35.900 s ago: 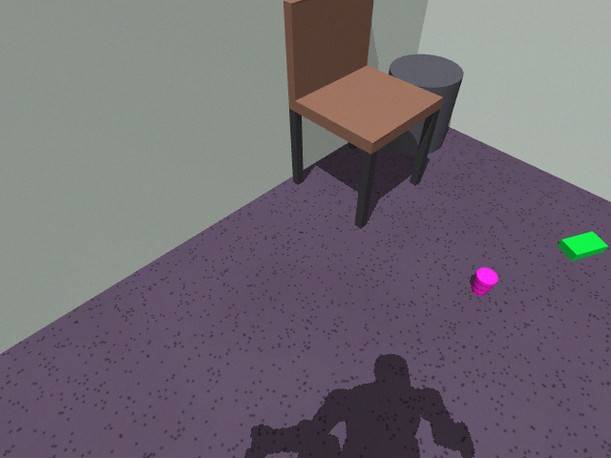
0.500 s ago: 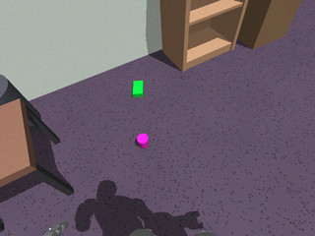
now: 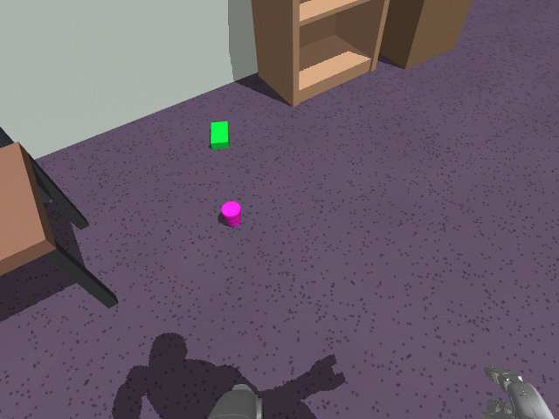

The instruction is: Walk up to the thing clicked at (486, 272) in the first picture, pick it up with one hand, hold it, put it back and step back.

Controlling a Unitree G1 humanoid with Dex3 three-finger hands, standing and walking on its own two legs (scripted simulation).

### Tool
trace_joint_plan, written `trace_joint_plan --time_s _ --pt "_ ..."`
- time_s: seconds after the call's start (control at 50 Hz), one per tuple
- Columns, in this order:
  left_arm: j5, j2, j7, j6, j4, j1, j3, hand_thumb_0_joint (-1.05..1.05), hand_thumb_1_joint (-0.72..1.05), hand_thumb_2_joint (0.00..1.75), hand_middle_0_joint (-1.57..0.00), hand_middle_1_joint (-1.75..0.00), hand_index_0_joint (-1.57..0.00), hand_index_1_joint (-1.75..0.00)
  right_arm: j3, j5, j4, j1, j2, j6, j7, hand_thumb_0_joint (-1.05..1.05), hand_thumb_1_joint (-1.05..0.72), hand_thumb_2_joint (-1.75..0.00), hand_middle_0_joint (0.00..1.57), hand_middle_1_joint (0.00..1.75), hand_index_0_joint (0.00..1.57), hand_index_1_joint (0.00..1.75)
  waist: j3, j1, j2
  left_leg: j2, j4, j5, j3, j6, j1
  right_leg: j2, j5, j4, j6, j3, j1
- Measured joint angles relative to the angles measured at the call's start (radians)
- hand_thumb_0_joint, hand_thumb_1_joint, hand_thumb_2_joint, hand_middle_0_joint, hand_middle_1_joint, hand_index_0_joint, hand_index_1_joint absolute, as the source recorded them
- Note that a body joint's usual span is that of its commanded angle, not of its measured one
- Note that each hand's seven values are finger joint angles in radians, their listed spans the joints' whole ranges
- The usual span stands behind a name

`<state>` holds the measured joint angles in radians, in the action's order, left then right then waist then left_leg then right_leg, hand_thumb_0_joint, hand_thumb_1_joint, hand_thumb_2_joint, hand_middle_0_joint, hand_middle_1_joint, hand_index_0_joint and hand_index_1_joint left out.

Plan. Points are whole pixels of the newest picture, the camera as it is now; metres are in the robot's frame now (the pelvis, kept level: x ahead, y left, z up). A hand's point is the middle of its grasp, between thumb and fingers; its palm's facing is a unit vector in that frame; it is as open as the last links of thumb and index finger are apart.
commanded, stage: step back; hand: left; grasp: from above
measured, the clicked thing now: (232, 215) +0.92 +0.26 -0.70
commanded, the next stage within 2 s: stand in 1.20 s
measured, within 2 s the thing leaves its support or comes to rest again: neither
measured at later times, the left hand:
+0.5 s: hand out of the picture -0.07 +0.27 -0.13, palm faces +0.09 -0.93 -0.35, open 7.4 cm
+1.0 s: hand out of the picture -0.03 +0.27 -0.13, palm faces +0.06 -0.93 -0.36, open 7.4 cm
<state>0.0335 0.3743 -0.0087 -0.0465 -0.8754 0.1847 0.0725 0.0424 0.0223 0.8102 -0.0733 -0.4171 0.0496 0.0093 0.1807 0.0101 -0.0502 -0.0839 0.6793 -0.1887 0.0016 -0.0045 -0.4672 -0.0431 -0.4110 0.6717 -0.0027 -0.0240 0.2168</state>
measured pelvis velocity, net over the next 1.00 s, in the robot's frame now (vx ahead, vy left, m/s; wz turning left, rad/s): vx -0.09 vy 0.00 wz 0.08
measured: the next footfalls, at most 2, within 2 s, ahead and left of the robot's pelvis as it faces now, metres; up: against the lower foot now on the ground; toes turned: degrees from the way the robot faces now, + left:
left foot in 0.30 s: -0.07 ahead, +0.11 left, +0.00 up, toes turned +6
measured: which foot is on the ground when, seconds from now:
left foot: down 0.00-0.00, up 0.02-0.28, down 0.30-1.00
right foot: down 0.00-1.00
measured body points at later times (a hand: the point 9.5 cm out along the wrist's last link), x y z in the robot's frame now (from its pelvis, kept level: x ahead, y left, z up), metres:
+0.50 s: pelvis -0.11 +0.00 +0.02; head -0.11 +0.01 +0.47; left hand -0.07 +0.32 -0.11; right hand -0.02 -0.30 -0.10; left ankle -0.12 +0.10 -0.71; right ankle -0.08 -0.14 -0.69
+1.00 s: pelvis -0.09 +0.00 +0.02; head -0.07 +0.00 +0.47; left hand -0.04 +0.31 -0.11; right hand +0.02 -0.30 -0.11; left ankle -0.11 +0.10 -0.71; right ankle -0.08 -0.13 -0.71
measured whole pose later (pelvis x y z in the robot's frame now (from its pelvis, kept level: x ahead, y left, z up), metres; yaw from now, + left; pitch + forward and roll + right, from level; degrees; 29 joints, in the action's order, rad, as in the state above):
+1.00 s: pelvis -0.09 +0.00 +0.02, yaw +5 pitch -2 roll -1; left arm 0.02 0.37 -0.01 0.05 -1.04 0.17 0.04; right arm 0.04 0.02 1.02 -0.16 -0.35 -0.01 -0.01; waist 0.07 0.00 -0.01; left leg -0.01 0.59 -0.34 -0.01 0.01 -0.21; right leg 0.00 -0.29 0.54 0.00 0.02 0.21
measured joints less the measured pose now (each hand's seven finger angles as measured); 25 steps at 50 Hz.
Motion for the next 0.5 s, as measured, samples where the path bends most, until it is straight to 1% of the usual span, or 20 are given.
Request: trace_joint_plan --time_s 0.02,0.04,0.06,0.08,0.1,0.14,0.18,0.22,0.26,0.28,0.3,0.32,0.34,0.36,0.38,0.4,0.44,0.5 --pt "0.005 -0.006 -0.005 -0.002 -0.001 0.011 -0.005 0.0 0.9 0.9 -0.21 -0.3 -0.2 -0.3 0.005 -0.004 0.01 -0.006 0.0 0.006 0.006 0.0 -0.9 -0.89 0.2 0.3 0.21 0.3 -0.009 0.0 -0.003 0.029 0.043 -0.101 0.034 0.0 -0.022 0.004 0.006 0.013 -0.004 0.005 0.017" --pt "0.009 -0.008 -0.009 -0.004 0.001 0.025 -0.008 0.0 0.9 0.9 -0.21 -0.3 -0.2 -0.3 0.009 -0.006 0.02 -0.016 0.005 0.013 0.012 0.0 -0.91 -0.89 0.2 0.3 0.21 0.3 -0.022 0.011 0.012 0.074 0.123 -0.197 0.059 -0.005 -0.045 0.021 0.012 0.024 -0.01 -0.005 0.035" --pt "0.009 -0.01 -0.008 -0.005 0.002 0.036 -0.011 0.0 0.9 0.9 -0.21 -0.3 -0.2 -0.3 0.009 -0.01 0.029 -0.028 0.007 0.017 0.014 0.0 -0.91 -0.89 0.2 0.3 0.2 0.3 -0.031 0.021 0.026 0.117 0.214 -0.246 0.083 -0.008 -0.062 0.037 0.025 0.022 -0.013 -0.016 0.045" --pt "0.01 -0.014 -0.005 -0.006 0.001 0.044 -0.014 0.0 0.9 0.9 -0.21 -0.3 -0.2 -0.3 0.008 -0.013 0.035 -0.042 0.005 0.017 0.015 0.0 -0.91 -0.89 0.2 0.3 0.2 0.3 -0.037 0.025 0.033 0.152 0.294 -0.265 0.102 -0.008 -0.074 0.05 0.041 0.01 -0.013 -0.02 0.051" --pt "0.012 -0.018 -0.002 -0.008 0.0 0.049 -0.015 0.0 0.9 0.9 -0.21 -0.3 -0.21 -0.3 0.007 -0.016 0.039 -0.056 0.002 0.015 0.015 0.0 -0.91 -0.9 0.2 0.3 0.2 0.3 -0.043 0.024 0.035 0.177 0.357 -0.27 0.114 -0.008 -0.078 0.06 0.059 -0.004 -0.011 -0.019 0.056" --pt "0.015 -0.021 0.004 -0.007 0.005 0.049 -0.014 0.01 0.9 0.9 -0.21 -0.3 -0.21 -0.3 0.006 -0.017 0.046 -0.084 -0.002 0.007 0.016 0.0 -0.91 -0.9 0.2 0.3 0.2 0.3 -0.048 0.02 0.034 0.199 0.428 -0.274 0.117 -0.013 -0.06 0.072 0.087 -0.022 -0.009 -0.011 0.072" --pt "0.019 -0.019 0.008 0.0 0.017 0.04 -0.012 0.01 0.9 0.9 -0.21 -0.3 -0.21 -0.31 0.005 -0.013 0.058 -0.112 -0.004 0.002 0.015 0.0 -0.91 -0.9 0.2 0.3 0.2 0.3 -0.051 0.015 0.027 0.194 0.419 -0.282 0.11 -0.019 -0.012 0.077 0.107 -0.028 -0.009 0.008 0.089" --pt "0.022 -0.013 0.011 0.01 0.031 0.026 -0.008 0.01 0.9 0.9 -0.21 -0.3 -0.21 -0.31 0.004 -0.007 0.078 -0.137 0.0 0.002 0.012 0.0 -0.91 -0.9 0.2 0.3 0.2 0.3 -0.053 0.012 0.024 0.17 0.334 -0.307 0.086 -0.022 0.056 0.081 0.119 -0.025 -0.01 0.032 0.105" --pt "0.021 -0.005 0.011 0.019 0.042 0.009 -0.005 0.01 0.9 0.9 -0.21 -0.3 -0.21 -0.31 0.002 0.0 0.103 -0.157 0.008 0.001 0.006 0.0 -0.91 -0.9 0.2 0.3 0.2 0.3 -0.058 0.009 0.027 0.141 0.201 -0.335 0.053 -0.017 0.133 0.09 0.125 -0.014 -0.01 0.058 0.122" --pt "0.02 0.0 0.009 0.021 0.045 0.002 -0.005 0.01 0.9 0.9 -0.21 -0.3 -0.21 -0.31 0.002 0.001 0.115 -0.164 0.013 -0.002 0.002 0.0 -0.91 -0.9 0.2 0.3 0.2 0.3 -0.061 0.008 0.032 0.129 0.111 -0.333 0.037 -0.01 0.177 0.096 0.127 -0.005 -0.007 0.068 0.131" --pt "0.017 0.005 0.007 0.021 0.044 -0.005 -0.005 0.0 0.9 0.9 -0.21 -0.3 -0.21 -0.31 0.002 0.002 0.127 -0.17 0.018 -0.008 -0.001 0.0 -0.91 -0.9 0.2 0.3 0.2 0.3 -0.065 0.005 0.037 0.121 0.007 -0.296 0.023 0.0 0.225 0.103 0.127 0.008 -0.002 0.077 0.142" --pt "0.014 0.014 0.007 0.02 0.038 -0.015 -0.005 0.0 0.9 0.9 -0.21 -0.3 -0.21 -0.3 0.005 0.004 0.144 -0.166 0.031 -0.015 -0.003 0.0 -0.91 -0.9 0.2 0.3 0.2 0.3 -0.056 0.008 0.064 0.137 -0.052 -0.201 0.011 0.012 0.25 0.123 0.125 0.024 0.004 0.069 0.148" --pt "0.01 0.02 0.008 0.017 0.028 -0.017 -0.004 0.0 0.9 0.9 -0.21 -0.3 -0.21 -0.3 0.005 0.01 0.157 -0.164 0.045 -0.021 -0.004 0.0 -0.91 -0.9 0.2 0.3 0.2 0.3 -0.052 0.015 0.09 0.152 -0.073 -0.163 -0.004 0.024 0.263 0.131 0.108 0.036 0.003 0.045 0.15" --pt "0.003 0.018 0.007 0.014 0.01 -0.011 -0.006 0.0 0.9 0.9 -0.21 -0.3 -0.2 -0.3 0.001 0.013 0.163 -0.167 0.051 -0.025 -0.009 0.0 -0.91 -0.9 0.2 0.3 0.2 0.3 -0.066 0.012 0.094 0.152 -0.075 -0.154 -0.007 0.035 0.26 0.119 0.043 0.051 0.002 0.028 0.156" --pt "0.0 0.015 0.005 0.01 -0.009 -0.004 -0.009 0.0 0.9 0.9 -0.21 -0.3 -0.2 -0.3 -0.003 0.015 0.167 -0.171 0.055 -0.029 -0.014 0.0 -0.91 -0.9 0.2 0.3 0.2 0.3 -0.083 0.002 0.088 0.145 -0.076 -0.152 -0.001 0.046 0.254 0.098 -0.013 0.08 0.0 0.014 0.163" --pt "-0.004 0.016 0.0 0.008 -0.025 0.003 -0.01 0.0 0.9 0.9 -0.21 -0.3 -0.2 -0.3 -0.006 0.017 0.171 -0.17 0.06 -0.034 -0.015 0.0 -0.91 -0.89 0.2 0.3 0.2 0.3 -0.093 -0.004 0.086 0.138 -0.086 -0.145 0.001 0.051 0.256 0.079 -0.031 0.113 -0.003 -0.005 0.167" --pt "-0.012 0.022 -0.007 0.01 -0.05 0.014 -0.01 0.0 0.9 0.9 -0.21 -0.3 -0.2 -0.3 -0.014 0.021 0.174 -0.165 0.072 -0.049 -0.013 0.0 -0.91 -0.89 0.2 0.3 0.21 0.3 -0.104 -0.008 0.095 0.13 -0.116 -0.121 -0.002 0.042 0.265 0.06 -0.017 0.15 -0.008 -0.034 0.163" --pt "-0.012 0.022 -0.015 0.02 -0.082 0.03 -0.01 0.0 0.9 0.9 -0.21 -0.3 -0.2 -0.3 -0.013 0.026 0.172 -0.147 0.078 -0.059 -0.019 0.0 -0.9 -0.89 0.2 0.3 0.21 0.3 -0.116 -0.008 0.096 0.117 -0.133 -0.106 -0.011 0.037 0.266 0.062 -0.026 0.083 -0.006 -0.027 0.111"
